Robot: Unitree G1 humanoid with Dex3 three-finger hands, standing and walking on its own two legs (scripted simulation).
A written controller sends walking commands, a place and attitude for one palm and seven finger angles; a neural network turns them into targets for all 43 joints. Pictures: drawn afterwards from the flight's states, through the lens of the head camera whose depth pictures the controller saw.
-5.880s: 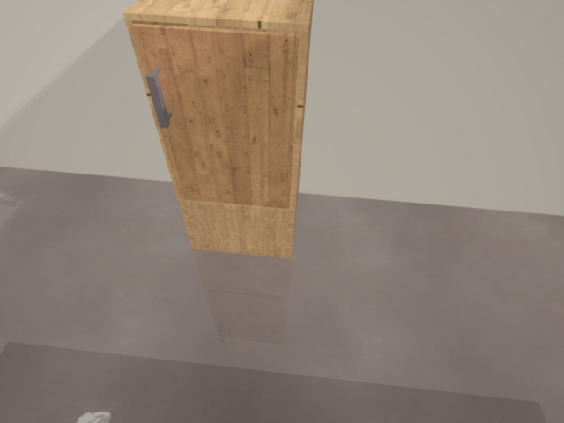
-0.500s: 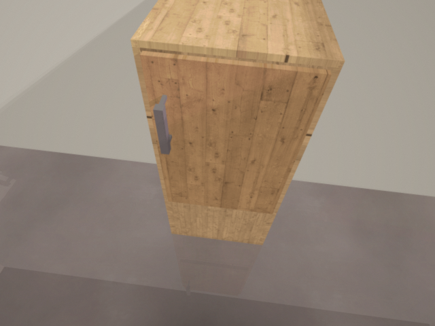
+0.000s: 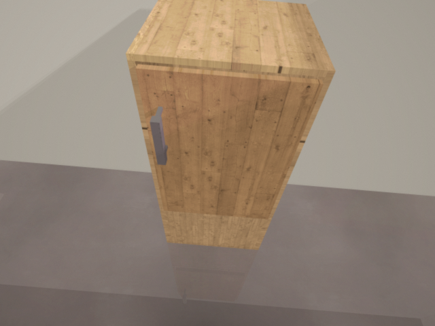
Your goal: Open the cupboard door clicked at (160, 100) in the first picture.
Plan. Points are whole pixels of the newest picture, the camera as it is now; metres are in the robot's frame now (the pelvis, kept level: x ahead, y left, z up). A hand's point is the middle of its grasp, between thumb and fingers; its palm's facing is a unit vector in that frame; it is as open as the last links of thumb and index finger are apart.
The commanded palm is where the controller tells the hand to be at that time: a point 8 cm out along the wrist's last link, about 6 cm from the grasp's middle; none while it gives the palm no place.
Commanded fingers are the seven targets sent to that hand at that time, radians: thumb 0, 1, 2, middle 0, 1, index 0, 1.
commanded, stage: come to a stop and stand still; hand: left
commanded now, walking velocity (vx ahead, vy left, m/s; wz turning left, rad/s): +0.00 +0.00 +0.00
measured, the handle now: (161, 136) +0.54 +0.17 +0.00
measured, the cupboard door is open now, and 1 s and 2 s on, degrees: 0 0 0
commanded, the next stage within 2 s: look again from close up in 0.44 s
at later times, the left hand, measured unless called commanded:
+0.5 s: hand out of the picture -0.01 +0.21 -0.17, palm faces +0.01 -0.98 -0.21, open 7.4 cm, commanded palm none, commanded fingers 0.00 0.90 0.90 -0.20 -0.30 -0.20 -0.30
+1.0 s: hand out of the picture +0.01 +0.18 -0.17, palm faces +0.01 -0.98 -0.18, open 7.4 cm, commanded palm none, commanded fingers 0.00 0.90 0.90 -0.20 -0.30 -0.20 -0.30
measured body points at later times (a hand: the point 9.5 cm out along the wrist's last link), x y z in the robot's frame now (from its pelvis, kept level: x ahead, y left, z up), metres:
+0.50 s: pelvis +0.00 +0.03 +0.01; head +0.00 +0.03 +0.46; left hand -0.01 +0.27 -0.15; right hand +0.02 -0.19 -0.15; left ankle +0.00 +0.11 -0.73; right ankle +0.00 -0.10 -0.73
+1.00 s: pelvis +0.01 +0.01 +0.01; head +0.01 +0.02 +0.46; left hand +0.01 +0.23 -0.15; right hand +0.02 -0.21 -0.15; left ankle +0.00 +0.11 -0.73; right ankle +0.00 -0.10 -0.73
